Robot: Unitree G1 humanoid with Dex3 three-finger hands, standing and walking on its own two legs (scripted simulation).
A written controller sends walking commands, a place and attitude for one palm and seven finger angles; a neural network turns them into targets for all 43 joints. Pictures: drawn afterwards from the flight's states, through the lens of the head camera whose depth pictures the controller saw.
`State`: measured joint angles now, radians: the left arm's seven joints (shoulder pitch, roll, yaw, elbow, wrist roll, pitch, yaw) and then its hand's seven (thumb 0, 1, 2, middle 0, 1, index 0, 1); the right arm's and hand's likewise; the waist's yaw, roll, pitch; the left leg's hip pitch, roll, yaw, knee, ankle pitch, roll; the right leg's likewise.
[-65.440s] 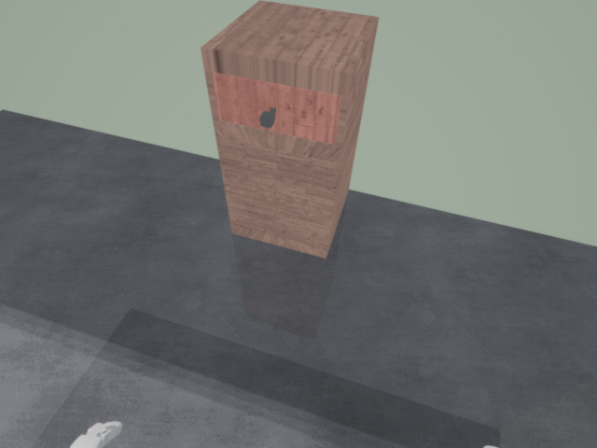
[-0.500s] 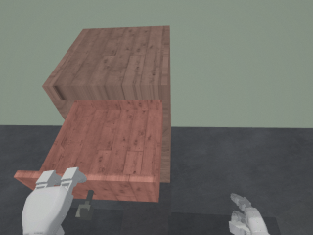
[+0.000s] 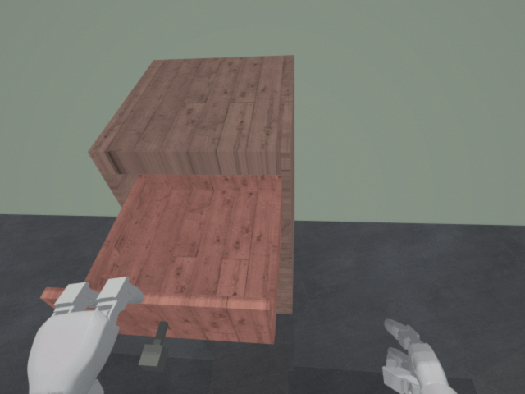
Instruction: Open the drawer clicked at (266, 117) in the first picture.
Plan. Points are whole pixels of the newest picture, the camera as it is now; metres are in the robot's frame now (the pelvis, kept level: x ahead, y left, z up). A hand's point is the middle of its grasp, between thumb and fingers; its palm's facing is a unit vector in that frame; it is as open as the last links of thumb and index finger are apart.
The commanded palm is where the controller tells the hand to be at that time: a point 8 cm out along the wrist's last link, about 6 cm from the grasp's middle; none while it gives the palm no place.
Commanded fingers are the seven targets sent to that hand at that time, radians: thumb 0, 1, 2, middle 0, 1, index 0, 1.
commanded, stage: draw the hand back to the body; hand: left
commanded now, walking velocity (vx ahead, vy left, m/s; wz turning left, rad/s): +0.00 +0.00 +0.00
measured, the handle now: (157, 346) +0.21 +0.23 -0.08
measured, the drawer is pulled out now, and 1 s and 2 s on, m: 0.30 0.30 0.30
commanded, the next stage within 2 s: step back with the hand held close in 1.68 s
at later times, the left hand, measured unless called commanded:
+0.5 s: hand (85, 344) +0.16 +0.25 +0.08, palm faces +0.03 -0.12 -0.99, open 13.8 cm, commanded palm +0.13 +0.24 +0.14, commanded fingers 0.00 -0.50 0.30 -0.30 -1.20 -0.30 -1.20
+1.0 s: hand (83, 297) +0.18 +0.22 +0.16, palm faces +0.37 -0.84 -0.39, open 12.7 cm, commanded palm +0.13 +0.27 +0.18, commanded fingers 0.00 0.09 0.56 -0.26 -0.82 -0.26 -0.82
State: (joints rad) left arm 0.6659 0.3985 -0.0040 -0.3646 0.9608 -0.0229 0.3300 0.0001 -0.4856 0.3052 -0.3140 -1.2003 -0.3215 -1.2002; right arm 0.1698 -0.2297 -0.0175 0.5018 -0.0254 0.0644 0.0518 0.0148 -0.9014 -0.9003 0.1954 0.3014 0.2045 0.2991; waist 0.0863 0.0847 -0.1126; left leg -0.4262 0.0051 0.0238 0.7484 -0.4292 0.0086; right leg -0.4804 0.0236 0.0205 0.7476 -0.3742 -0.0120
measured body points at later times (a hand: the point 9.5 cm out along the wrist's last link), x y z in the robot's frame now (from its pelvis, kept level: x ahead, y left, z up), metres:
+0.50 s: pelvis +0.00 +0.00 +0.01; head +0.00 -0.04 +0.46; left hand +0.15 +0.25 +0.13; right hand +0.21 -0.21 -0.08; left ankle -0.03 +0.11 -0.71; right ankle +0.00 -0.11 -0.71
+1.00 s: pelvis +0.02 +0.00 +0.02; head +0.00 -0.01 +0.47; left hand +0.16 +0.27 +0.18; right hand +0.21 -0.19 -0.05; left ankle -0.03 +0.11 -0.71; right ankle +0.00 -0.11 -0.71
